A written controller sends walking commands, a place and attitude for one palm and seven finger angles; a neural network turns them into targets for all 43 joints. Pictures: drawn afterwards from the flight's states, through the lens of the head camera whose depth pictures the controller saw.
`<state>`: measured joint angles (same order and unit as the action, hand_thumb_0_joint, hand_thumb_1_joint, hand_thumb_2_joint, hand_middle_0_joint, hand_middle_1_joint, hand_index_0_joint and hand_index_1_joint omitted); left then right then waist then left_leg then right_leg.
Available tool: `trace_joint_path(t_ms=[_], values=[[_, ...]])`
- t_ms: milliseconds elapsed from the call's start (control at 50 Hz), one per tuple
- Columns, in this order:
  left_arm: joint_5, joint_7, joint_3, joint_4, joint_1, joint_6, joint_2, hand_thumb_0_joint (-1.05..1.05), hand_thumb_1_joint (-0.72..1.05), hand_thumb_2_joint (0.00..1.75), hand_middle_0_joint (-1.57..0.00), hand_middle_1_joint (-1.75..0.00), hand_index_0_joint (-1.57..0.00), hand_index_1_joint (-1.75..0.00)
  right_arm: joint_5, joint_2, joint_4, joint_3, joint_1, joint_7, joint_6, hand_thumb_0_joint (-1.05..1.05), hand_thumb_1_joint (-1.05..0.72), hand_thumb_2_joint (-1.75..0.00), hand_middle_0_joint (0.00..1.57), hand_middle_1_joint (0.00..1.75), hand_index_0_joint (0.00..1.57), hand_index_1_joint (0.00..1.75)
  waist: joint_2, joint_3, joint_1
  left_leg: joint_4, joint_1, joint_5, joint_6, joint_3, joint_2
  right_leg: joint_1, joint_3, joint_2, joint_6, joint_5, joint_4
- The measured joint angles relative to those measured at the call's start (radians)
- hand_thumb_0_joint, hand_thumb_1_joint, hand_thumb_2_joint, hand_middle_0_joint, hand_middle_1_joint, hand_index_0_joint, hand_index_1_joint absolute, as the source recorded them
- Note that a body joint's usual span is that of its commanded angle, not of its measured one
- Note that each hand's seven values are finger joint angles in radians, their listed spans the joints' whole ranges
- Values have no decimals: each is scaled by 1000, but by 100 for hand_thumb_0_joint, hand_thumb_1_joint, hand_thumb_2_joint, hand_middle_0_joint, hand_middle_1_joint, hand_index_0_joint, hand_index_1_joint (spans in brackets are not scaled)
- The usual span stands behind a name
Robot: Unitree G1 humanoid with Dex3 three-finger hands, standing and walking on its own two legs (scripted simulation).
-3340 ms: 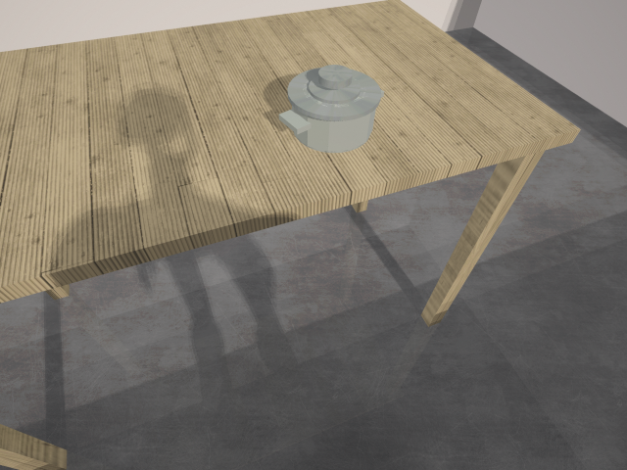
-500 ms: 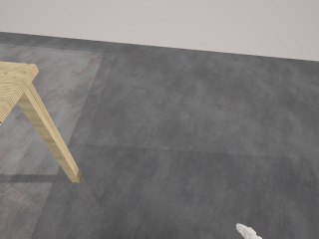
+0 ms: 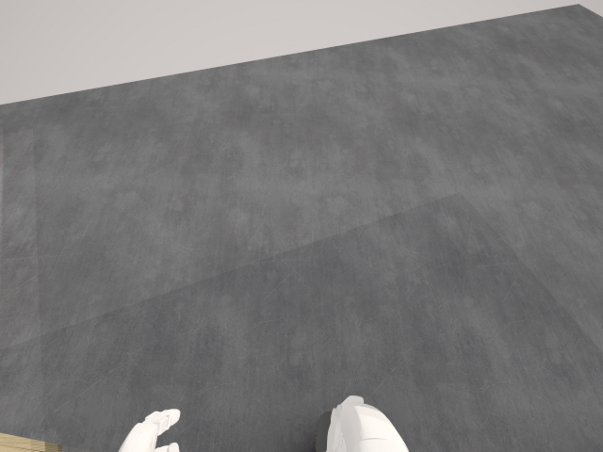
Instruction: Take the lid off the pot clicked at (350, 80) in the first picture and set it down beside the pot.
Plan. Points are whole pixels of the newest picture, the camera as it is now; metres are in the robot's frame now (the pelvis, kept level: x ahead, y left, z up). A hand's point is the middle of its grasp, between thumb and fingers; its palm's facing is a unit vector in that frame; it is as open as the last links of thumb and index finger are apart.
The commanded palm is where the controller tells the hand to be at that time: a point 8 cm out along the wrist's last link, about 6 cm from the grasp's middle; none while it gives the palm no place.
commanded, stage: walk to a spot facing it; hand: left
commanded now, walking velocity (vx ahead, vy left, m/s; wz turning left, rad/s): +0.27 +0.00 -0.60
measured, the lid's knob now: out of the picture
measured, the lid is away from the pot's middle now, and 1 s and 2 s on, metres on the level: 0.00 0.00 0.00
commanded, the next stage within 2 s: turn to face it in 0.82 s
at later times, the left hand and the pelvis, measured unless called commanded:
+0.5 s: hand (188, 365) +0.26 +0.17 -0.16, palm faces -0.12 -0.96 -0.24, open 7.3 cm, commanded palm none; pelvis +0.20 -0.03 +0.01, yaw -15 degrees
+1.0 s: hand (247, 254) +0.47 +0.09 -0.15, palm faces -0.52 -0.81 -0.25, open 7.4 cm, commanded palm none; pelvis +0.28 -0.03 +0.01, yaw -34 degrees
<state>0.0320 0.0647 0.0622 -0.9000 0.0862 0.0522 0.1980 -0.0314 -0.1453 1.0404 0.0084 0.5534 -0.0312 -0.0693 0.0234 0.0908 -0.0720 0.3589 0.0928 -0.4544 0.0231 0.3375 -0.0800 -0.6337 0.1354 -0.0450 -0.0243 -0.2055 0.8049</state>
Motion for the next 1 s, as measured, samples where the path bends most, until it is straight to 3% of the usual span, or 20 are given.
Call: trace_joint_path(t_ms=[40,80,140,180,260,360,500,540,580,600,640,700,760,860,940,1000], values=[[-1,0,-7,17,-33,-21,-6,1,91,89,-19,-30,-19,-30,2,1,17,2,23,3,5,1,-91,-90,20,30,20,30,-9,12,-8,76,7,-50,16,18,-26,57,27,34,-34,-19,-96],[-1,-3,-13,34,-41,-57,-1,1,91,89,-19,-30,-19,-30,13,9,28,3,52,13,16,1,-91,-90,20,30,20,30,6,7,-3,320,-55,-57,21,10,-65,150,41,52,-87,40,-190],[-25,-30,-11,42,-33,-84,-2,1,91,89,-19,-30,-19,-30,26,2,32,13,-17,19,48,1,-91,-90,20,30,20,30,-6,28,7,856,-296,-43,17,-180,-77,165,29,90,-115,-17,-99],[-30,-44,-11,30,-3,-80,2,1,91,89,-19,-30,-20,-30,23,-3,5,22,-85,21,57,1,-91,-90,20,30,20,30,-10,23,4,971,-432,22,15,-251,-80,217,11,115,-110,-41,-134],[-18,-61,-7,-7,71,-76,2,1,91,89,-20,-30,-20,-30,12,-6,-82,33,-223,21,54,1,-91,-90,20,30,20,30,-8,-5,11,872,-625,86,31,-299,-100,308,-43,141,-105,-22,-240],[-15,-60,9,-28,149,-84,16,0,93,89,-20,-30,-20,-30,10,-8,-160,38,-358,32,42,1,-91,-90,20,30,20,30,-8,-37,61,668,-723,185,48,-318,-89,372,-115,151,-97,-28,-304],[-16,-61,16,-30,255,-82,30,1,92,89,-20,-30,-20,-30,17,-16,-196,33,-469,34,37,1,-91,-90,20,30,20,30,1,-55,148,444,-646,172,45,-311,-7,434,-200,153,-70,-96,-299],[-17,-64,19,-31,283,-73,31,1,91,89,-20,-30,-20,-30,20,-16,-202,29,-488,30,38,1,-91,-90,20,30,20,30,8,-56,165,372,-591,159,41,-302,22,448,-224,154,-59,-125,-282],[-20,-68,21,-34,315,-63,33,1,91,89,-20,-30,-20,-30,21,-15,-213,20,-497,24,33,1,-91,-90,20,30,20,30,16,-61,173,245,-506,225,31,-285,43,448,-253,160,-44,-168,-232],[-25,-69,23,-37,329,-58,31,1,91,89,-20,-30,-20,-30,18,-17,-220,15,-499,22,24,1,-91,-90,20,30,20,30,11,-65,170,207,-481,320,-1,-279,36,425,-260,173,-34,-190,-167],[-27,-72,28,-55,320,-46,39,1,91,89,-20,-30,-20,-30,15,-8,-225,4,-504,20,22,1,-91,-90,20,30,20,30,36,-44,168,267,-470,270,-43,-240,34,341,-236,155,-1,-297,85],[-15,-66,36,-58,307,-22,45,1,91,89,-20,-30,-19,-30,13,5,-221,-12,-474,19,36,1,-91,-90,20,30,20,30,53,-46,161,261,-420,187,-51,-188,14,221,-172,107,42,-309,347],[-9,-53,40,-36,268,1,46,1,91,89,-19,-30,-19,-30,12,7,-201,-12,-432,15,46,1,-91,-90,20,30,20,30,48,-41,148,214,-377,198,-46,-155,-3,140,-138,55,64,-234,433],[-9,-43,45,7,200,19,38,1,91,89,-19,-30,-19,-30,13,-7,-158,4,-360,13,65,1,-91,-90,20,30,20,30,23,-31,122,166,-339,204,-43,-101,-28,93,-126,-8,82,-164,363],[-8,-39,42,20,152,23,30,1,91,89,-19,-30,-19,-30,7,-40,-135,30,-313,16,72,1,-92,-90,20,30,20,30,-6,-25,84,161,-324,193,-29,-53,-54,137,-99,-36,83,-170,178],[-7,-47,31,19,113,9,26,1,91,89,-19,-30,-19,-30,2,-66,-115,46,-275,19,70,1,-91,-90,20,30,20,30,-31,-24,42,191,-333,173,-10,-38,-78,216,-75,-28,68,-169,0]])
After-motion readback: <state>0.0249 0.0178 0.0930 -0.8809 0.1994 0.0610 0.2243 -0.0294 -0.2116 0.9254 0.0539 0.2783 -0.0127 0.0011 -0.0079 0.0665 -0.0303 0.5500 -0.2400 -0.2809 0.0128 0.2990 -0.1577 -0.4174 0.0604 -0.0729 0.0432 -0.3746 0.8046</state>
